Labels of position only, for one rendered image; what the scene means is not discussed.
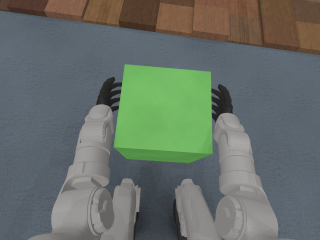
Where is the robot left thigh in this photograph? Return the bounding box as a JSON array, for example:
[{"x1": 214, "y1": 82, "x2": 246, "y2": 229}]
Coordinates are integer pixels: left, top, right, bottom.
[{"x1": 100, "y1": 183, "x2": 141, "y2": 240}]

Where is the right robot hand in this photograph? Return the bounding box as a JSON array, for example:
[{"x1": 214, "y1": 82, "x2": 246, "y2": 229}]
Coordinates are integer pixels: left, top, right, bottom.
[{"x1": 211, "y1": 84, "x2": 233, "y2": 122}]

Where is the robot left upper arm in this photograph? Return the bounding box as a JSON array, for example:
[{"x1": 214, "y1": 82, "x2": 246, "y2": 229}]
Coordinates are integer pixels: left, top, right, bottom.
[{"x1": 28, "y1": 186, "x2": 115, "y2": 240}]

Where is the left robot forearm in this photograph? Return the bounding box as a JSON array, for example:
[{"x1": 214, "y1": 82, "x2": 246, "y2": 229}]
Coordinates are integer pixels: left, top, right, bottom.
[{"x1": 51, "y1": 104, "x2": 115, "y2": 228}]

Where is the robot right upper arm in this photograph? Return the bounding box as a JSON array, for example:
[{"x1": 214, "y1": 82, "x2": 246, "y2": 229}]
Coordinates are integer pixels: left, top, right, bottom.
[{"x1": 214, "y1": 194, "x2": 296, "y2": 240}]

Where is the robot right thigh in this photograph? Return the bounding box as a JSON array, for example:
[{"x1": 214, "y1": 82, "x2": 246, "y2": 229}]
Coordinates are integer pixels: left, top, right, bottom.
[{"x1": 175, "y1": 183, "x2": 222, "y2": 240}]

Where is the right robot forearm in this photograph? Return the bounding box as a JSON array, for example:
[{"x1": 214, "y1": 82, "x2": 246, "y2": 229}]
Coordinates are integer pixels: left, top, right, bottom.
[{"x1": 213, "y1": 113, "x2": 273, "y2": 210}]

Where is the left robot hand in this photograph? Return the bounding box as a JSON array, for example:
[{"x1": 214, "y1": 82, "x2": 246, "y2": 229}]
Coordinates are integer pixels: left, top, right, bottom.
[{"x1": 96, "y1": 77, "x2": 122, "y2": 112}]

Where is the robot thigh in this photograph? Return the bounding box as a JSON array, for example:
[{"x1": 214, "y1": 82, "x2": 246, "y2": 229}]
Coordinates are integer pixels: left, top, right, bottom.
[
  {"x1": 175, "y1": 183, "x2": 222, "y2": 240},
  {"x1": 100, "y1": 183, "x2": 141, "y2": 240}
]

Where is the carton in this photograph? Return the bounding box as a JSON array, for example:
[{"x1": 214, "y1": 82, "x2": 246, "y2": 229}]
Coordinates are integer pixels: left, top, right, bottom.
[{"x1": 113, "y1": 64, "x2": 213, "y2": 163}]

